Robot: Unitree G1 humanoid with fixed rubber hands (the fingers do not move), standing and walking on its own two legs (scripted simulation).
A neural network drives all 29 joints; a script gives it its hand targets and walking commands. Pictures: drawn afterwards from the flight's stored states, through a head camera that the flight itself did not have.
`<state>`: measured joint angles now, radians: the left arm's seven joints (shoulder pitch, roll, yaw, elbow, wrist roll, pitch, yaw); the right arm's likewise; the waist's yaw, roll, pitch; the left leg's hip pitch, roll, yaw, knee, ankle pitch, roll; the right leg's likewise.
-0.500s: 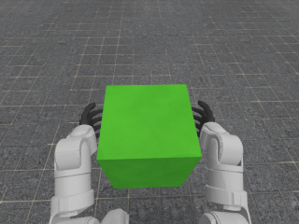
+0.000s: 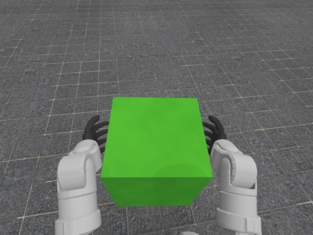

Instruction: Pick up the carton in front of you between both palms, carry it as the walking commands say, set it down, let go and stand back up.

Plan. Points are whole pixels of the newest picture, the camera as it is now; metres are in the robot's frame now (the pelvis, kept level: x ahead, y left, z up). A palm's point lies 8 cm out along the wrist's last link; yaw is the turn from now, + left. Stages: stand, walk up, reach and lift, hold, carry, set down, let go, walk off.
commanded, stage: carry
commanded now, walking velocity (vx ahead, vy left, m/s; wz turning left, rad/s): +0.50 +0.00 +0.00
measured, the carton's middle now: (154, 156) +0.31 -0.01 +0.02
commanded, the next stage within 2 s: none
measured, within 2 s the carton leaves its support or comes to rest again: neither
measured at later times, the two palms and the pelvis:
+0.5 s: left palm (114, 82) +0.54 +0.11 +0.09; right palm (203, 78) +0.57 -0.19 +0.08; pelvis +0.31 -0.06 +0.00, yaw +4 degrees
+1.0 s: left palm (109, 36) +0.87 +0.16 +0.07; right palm (177, 36) +0.87 -0.14 +0.08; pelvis +0.62 +0.01 +0.00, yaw +0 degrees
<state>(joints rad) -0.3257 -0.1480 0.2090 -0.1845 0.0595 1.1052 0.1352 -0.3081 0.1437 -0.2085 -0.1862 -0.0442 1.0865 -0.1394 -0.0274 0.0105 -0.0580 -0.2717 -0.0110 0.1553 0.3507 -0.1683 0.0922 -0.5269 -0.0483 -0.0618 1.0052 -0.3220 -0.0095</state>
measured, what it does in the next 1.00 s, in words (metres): walks ahead: right foot, then left foot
